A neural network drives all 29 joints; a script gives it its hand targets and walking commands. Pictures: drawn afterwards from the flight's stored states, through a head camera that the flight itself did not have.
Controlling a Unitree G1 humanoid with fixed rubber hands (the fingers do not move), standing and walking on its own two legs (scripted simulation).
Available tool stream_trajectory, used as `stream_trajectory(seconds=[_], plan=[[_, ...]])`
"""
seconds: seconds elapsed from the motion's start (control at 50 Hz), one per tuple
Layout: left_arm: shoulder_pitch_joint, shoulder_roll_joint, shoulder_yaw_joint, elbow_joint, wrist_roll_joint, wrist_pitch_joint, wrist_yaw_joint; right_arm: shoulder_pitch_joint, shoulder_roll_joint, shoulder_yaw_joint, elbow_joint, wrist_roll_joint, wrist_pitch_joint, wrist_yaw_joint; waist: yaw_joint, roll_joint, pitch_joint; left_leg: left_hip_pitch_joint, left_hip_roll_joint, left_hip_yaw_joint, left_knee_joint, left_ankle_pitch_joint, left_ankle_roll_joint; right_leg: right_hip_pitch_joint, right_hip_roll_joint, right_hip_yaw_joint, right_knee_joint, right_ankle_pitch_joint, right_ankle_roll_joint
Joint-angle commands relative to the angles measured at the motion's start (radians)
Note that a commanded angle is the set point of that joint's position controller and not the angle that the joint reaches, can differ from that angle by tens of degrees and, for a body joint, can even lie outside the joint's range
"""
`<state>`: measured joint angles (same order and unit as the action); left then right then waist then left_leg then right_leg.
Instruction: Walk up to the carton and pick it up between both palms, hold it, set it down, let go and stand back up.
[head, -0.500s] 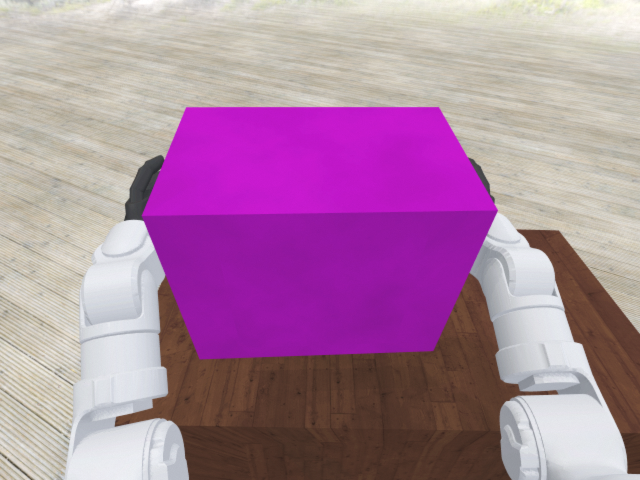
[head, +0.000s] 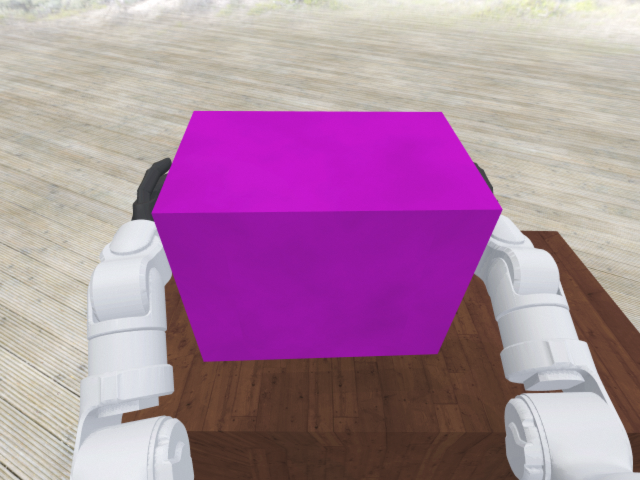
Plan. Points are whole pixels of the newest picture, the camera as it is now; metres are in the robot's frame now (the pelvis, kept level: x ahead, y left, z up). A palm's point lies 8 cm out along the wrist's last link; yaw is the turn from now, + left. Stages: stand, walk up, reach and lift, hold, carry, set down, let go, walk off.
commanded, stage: hold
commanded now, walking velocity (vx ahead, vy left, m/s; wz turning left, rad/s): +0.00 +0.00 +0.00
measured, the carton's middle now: (321, 238) +0.35 -0.01 +0.19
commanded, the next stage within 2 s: none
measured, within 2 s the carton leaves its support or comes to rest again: neither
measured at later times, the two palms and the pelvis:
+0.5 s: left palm (150, 229) +0.35 +0.19 +0.21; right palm (475, 220) +0.36 -0.20 +0.20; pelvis +0.00 -0.01 +0.00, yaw +0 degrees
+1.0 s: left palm (150, 230) +0.35 +0.19 +0.21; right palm (475, 221) +0.36 -0.20 +0.20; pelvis +0.00 +0.00 +0.00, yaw +0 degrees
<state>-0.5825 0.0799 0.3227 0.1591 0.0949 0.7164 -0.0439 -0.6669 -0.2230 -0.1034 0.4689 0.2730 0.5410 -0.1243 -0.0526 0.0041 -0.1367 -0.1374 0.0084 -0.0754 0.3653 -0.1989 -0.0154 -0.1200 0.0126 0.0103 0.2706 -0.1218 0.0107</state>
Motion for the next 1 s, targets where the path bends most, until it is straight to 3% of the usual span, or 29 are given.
stream_trajectory(seconds=[0.0, 0.04, 0.06, 0.08, 0.16, 0.22, 0.24, 0.26, 0.28, 0.3, 0.34, 0.38, 0.4, 0.46, 0.48, 0.5, 0.52, 0.54, 0.56, 0.64, 0.66, 0.72, 0.8, 0.82, 0.86, 0.88, 0.9, 0.92, 0.98], plan=[[-0.776, -0.503, -0.544, -0.269, -0.161, -0.043, -0.116, -0.845, 0.553, 0.382, -0.401, 0.145, -0.068, 0.162, -0.009, 0.037, -0.42, 0.056, -0.053, 0.044, -0.044, 0.352, -0.053, 0.233, 0.072, -0.024, 0.017, 0.26, 0.001], [-0.76, -0.495, -0.533, -0.224, -0.157, -0.041, -0.114, -0.84, 0.552, 0.384, -0.409, 0.145, -0.066, 0.16, 0.001, 0.017, -0.399, 0.046, -0.061, 0.051, -0.042, 0.34, -0.05, 0.205, 0.069, -0.022, 0.007, 0.255, 0.004], [-0.774, -0.476, -0.506, -0.164, -0.14, -0.034, -0.121, -0.848, 0.544, 0.366, -0.36, 0.136, -0.057, 0.156, -0.004, 0.022, -0.33, 0.0, -0.06, 0.051, -0.051, 0.262, -0.043, 0.2, 0.061, -0.021, 0.004, 0.212, 0.005], [-0.768, -0.488, -0.513, -0.195, -0.14, -0.037, -0.12, -0.873, 0.56, 0.385, -0.399, 0.143, -0.065, 0.156, 0.012, 0.008, -0.381, 0.012, -0.058, 0.051, -0.056, 0.274, -0.037, 0.232, 0.065, -0.022, 0.009, 0.229, 0.009], [-0.739, -0.485, -0.515, -0.22, -0.146, -0.033, -0.125, -0.885, 0.565, 0.41, -0.474, 0.157, -0.07, 0.145, 0.006, -0.001, -0.424, 0.026, -0.064, 0.051, -0.044, 0.313, -0.038, 0.262, 0.063, -0.018, 0.021, 0.304, 0.01], [-0.795, -0.479, -0.528, -0.23, -0.155, -0.045, -0.127, -0.89, 0.575, 0.375, -0.436, 0.138, -0.067, 0.145, -0.011, 0.014, -0.401, 0.022, -0.068, 0.058, -0.054, 0.251, -0.034, 0.221, 0.056, -0.02, 0.01, 0.235, 0.011], [-0.769, -0.475, -0.52, -0.239, -0.158, -0.047, -0.122, -0.879, 0.576, 0.404, -0.464, 0.144, -0.069, 0.145, 0.012, 0.006, -0.437, 0.028, -0.065, 0.053, -0.052, 0.286, -0.035, 0.252, 0.057, -0.023, 0.014, 0.268, 0.011], [-0.774, -0.478, -0.537, -0.262, -0.165, -0.049, -0.118, -0.857, 0.573, 0.397, -0.441, 0.149, -0.063, 0.145, -0.005, 0.003, -0.439, 0.018, -0.068, 0.049, -0.049, 0.291, -0.038, 0.247, 0.061, -0.026, 0.021, 0.276, 0.014], [-0.76, -0.449, -0.493, -0.192, -0.135, -0.042, -0.124, -0.837, 0.571, 0.378, -0.405, 0.134, -0.05, 0.141, 0.001, -0.011, -0.363, -0.001, -0.07, 0.052, -0.065, 0.254, -0.03, 0.242, 0.054, -0.019, 0.007, 0.256, 0.021], [-0.769, -0.456, -0.496, -0.234, -0.137, -0.042, -0.129, -0.844, 0.583, 0.383, -0.386, 0.13, -0.053, 0.141, -0.002, 0.004, -0.39, 0.019, -0.07, 0.057, -0.065, 0.261, -0.028, 0.249, 0.053, -0.023, 0.008, 0.255, 0.021], [-0.762, -0.451, -0.497, -0.19, -0.142, -0.041, -0.132, -0.878, 0.577, 0.389, -0.416, 0.134, -0.06, 0.139, 0.002, -0.014, -0.378, -0.008, -0.069, 0.058, -0.073, 0.216, -0.024, 0.244, 0.054, -0.024, 0.007, 0.212, 0.019], [-0.763, -0.46, -0.5, -0.177, -0.139, -0.036, -0.135, -0.866, 0.58, 0.375, -0.394, 0.123, -0.055, 0.14, -0.006, -0.003, -0.376, -0.013, -0.072, 0.06, -0.075, 0.207, -0.025, 0.247, 0.049, -0.019, 0.005, 0.217, 0.02], [-0.783, -0.472, -0.505, -0.205, -0.136, -0.038, -0.134, -0.878, 0.588, 0.388, -0.403, 0.119, -0.062, 0.143, 0.009, 0.003, -0.403, 0.003, -0.069, 0.057, -0.078, 0.23, -0.025, 0.235, 0.056, -0.024, 0.01, 0.214, 0.021], [-0.785, -0.472, -0.511, -0.174, -0.147, -0.041, -0.14, -0.889, 0.584, 0.377, -0.402, 0.123, -0.065, 0.143, -0.008, 0.004, -0.383, -0.005, -0.071, 0.058, -0.075, 0.218, -0.026, 0.233, 0.05, -0.024, 0.006, 0.202, 0.016], [-0.76, -0.469, -0.5, -0.18, -0.139, -0.045, -0.135, -0.89, 0.584, 0.378, -0.427, 0.128, -0.069, 0.141, 0.008, 0.006, -0.417, 0.008, -0.075, 0.059, -0.064, 0.249, -0.029, 0.255, 0.051, -0.02, 0.011, 0.235, 0.017], [-0.787, -0.47, -0.505, -0.176, -0.141, -0.048, -0.135, -0.88, 0.584, 0.371, -0.382, 0.119, -0.06, 0.138, -0.013, -0.001, -0.374, 0.002, -0.073, 0.062, -0.07, 0.219, -0.025, 0.236, 0.043, -0.016, 0.009, 0.219, 0.018], [-0.817, -0.493, -0.528, -0.213, -0.159, -0.055, -0.131, -0.891, 0.59, 0.379, -0.409, 0.127, -0.067, 0.143, -0.009, 0.029, -0.414, 0.003, -0.067, 0.055, -0.068, 0.231, -0.033, 0.229, 0.054, -0.022, 0.014, 0.208, 0.014], [-0.808, -0.477, -0.517, -0.167, -0.144, -0.049, -0.129, -0.857, 0.57, 0.351, -0.331, 0.122, -0.057, 0.148, -0.015, 0.033, -0.351, -0.006, -0.064, 0.054, -0.08, 0.198, -0.035, 0.184, 0.049, -0.022, 0.003, 0.156, 0.009], [-0.8, -0.482, -0.505, -0.146, -0.144, -0.046, -0.13, -0.898, 0.575, 0.358, -0.382, 0.119, -0.069, 0.152, 0.001, 0.012, -0.382, -0.015, -0.066, 0.054, -0.078, 0.184, -0.028, 0.202, 0.052, -0.026, 0.001, 0.152, 0.011], [-0.787, -0.494, -0.537, -0.195, -0.164, -0.048, -0.126, -0.873, 0.563, 0.36, -0.361, 0.134, -0.066, 0.154, -0.021, 0.035, -0.413, 0.023, -0.062, 0.052, -0.058, 0.26, -0.042, 0.21, 0.056, -0.028, 0.012, 0.216, 0.006], [-0.777, -0.483, -0.506, -0.168, -0.139, -0.048, -0.127, -0.867, 0.569, 0.362, -0.372, 0.131, -0.064, 0.155, 0.003, 0.015, -0.384, 0.002, -0.064, 0.05, -0.072, 0.243, -0.037, 0.224, 0.056, -0.025, 0.007, 0.204, 0.009], [-0.779, -0.488, -0.5, -0.121, -0.141, -0.042, -0.129, -0.909, 0.569, 0.366, -0.352, 0.128, -0.066, 0.155, 0.006, 0.009, -0.341, -0.02, -0.064, 0.056, -0.073, 0.191, -0.029, 0.212, 0.048, -0.023, -0.004, 0.153, 0.005], [-0.788, -0.496, -0.525, -0.213, -0.143, -0.054, -0.121, -0.906, 0.585, 0.384, -0.411, 0.14, -0.077, 0.15, 0.012, 0.023, -0.44, 0.035, -0.066, 0.055, -0.06, 0.279, -0.034, 0.237, 0.058, -0.024, 0.017, 0.238, 0.014], [-0.775, -0.492, -0.539, -0.237, -0.157, -0.052, -0.118, -0.869, 0.577, 0.398, -0.42, 0.152, -0.074, 0.152, -0.004, 0.031, -0.444, 0.047, -0.066, 0.051, -0.045, 0.329, -0.045, 0.24, 0.061, -0.019, 0.017, 0.281, 0.011], [-0.816, -0.488, -0.527, -0.219, -0.151, -0.051, -0.119, -0.886, 0.561, 0.374, -0.373, 0.151, -0.068, 0.157, -0.009, 0.043, -0.417, 0.044, -0.06, 0.05, -0.047, 0.294, -0.051, 0.211, 0.067, -0.033, 0.015, 0.209, 0.005], [-0.791, -0.489, -0.515, -0.182, -0.144, -0.049, -0.116, -0.884, 0.568, 0.373, -0.373, 0.145, -0.067, 0.159, 0.011, 0.035, -0.381, 0.018, -0.064, 0.05, -0.057, 0.255, -0.044, 0.193, 0.062, -0.027, 0.009, 0.179, 0.007], [-0.774, -0.475, -0.503, -0.165, -0.136, -0.045, -0.121, -0.862, 0.57, 0.357, -0.351, 0.131, -0.061, 0.159, -0.002, 0.005, -0.36, 0.015, -0.062, 0.056, -0.071, 0.221, -0.036, 0.202, 0.06, -0.026, -0.001, 0.173, 0.013], [-0.776, -0.486, -0.505, -0.173, -0.13, -0.043, -0.122, -0.872, 0.566, 0.361, -0.35, 0.128, -0.067, 0.161, 0.008, 0.027, -0.362, 0.01, -0.062, 0.054, -0.074, 0.219, -0.037, 0.203, 0.053, -0.029, 0.005, 0.165, 0.008], [-0.775, -0.514, -0.543, -0.202, -0.153, -0.042, -0.125, -0.861, 0.558, 0.361, -0.364, 0.134, -0.074, 0.161, -0.019, 0.052, -0.382, 0.038, -0.059, 0.053, -0.063, 0.271, -0.047, 0.195, 0.055, -0.028, 0.005, 0.205, 0.003]])
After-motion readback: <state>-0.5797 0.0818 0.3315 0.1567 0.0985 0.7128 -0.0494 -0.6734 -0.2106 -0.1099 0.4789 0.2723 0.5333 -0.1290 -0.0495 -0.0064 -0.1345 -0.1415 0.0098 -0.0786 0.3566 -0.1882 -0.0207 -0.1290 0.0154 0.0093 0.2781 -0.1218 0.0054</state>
